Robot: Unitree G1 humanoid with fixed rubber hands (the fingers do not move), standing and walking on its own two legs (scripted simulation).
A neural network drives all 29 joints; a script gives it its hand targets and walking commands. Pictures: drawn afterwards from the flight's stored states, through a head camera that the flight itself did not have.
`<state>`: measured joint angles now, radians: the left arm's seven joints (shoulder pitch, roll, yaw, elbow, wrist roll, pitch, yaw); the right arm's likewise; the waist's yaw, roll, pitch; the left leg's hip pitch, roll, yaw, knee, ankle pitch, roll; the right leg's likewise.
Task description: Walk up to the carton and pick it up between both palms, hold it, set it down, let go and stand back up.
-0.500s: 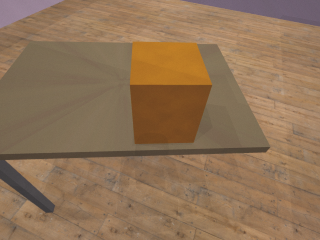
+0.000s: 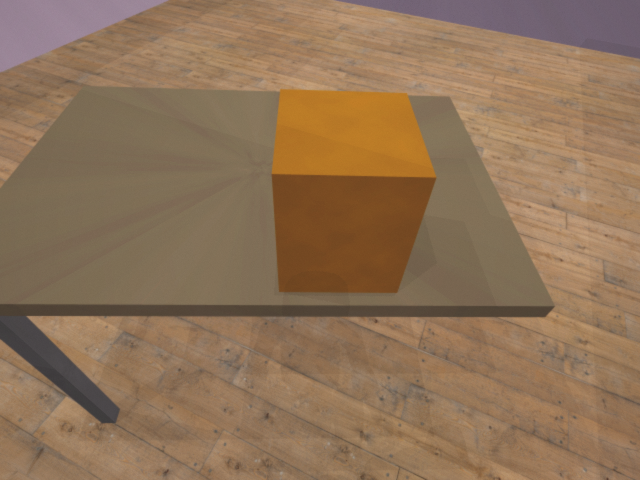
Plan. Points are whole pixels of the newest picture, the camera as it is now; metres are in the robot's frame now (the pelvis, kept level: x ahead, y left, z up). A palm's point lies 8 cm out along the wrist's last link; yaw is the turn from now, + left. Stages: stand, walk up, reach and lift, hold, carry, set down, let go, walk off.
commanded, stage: walk up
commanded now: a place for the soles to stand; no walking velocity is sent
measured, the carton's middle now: (341, 195) +0.53 -0.02 +0.06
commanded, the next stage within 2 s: reach and lift in 0.04 s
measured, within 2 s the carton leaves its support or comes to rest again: neither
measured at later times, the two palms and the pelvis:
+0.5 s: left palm out of the picture +0.12 +0.21 -0.10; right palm out of the picture +0.10 -0.27 -0.09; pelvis -0.04 -0.01 -0.01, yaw -4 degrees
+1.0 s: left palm out of the picture +0.13 +0.21 -0.08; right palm out of the picture +0.10 -0.22 -0.07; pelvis -0.03 +0.01 +0.01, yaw -5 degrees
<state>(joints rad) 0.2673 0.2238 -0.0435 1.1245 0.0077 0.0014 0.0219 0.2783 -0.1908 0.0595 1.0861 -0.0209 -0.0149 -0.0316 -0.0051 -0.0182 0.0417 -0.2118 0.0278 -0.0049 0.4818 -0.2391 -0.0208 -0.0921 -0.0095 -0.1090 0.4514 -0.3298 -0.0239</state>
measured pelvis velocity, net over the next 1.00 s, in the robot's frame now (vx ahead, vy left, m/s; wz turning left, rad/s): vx -0.03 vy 0.01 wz -0.09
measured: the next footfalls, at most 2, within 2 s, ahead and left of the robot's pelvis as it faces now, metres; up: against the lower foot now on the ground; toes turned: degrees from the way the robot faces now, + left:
none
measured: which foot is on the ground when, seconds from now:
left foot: down 0.00-1.00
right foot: down 0.00-1.00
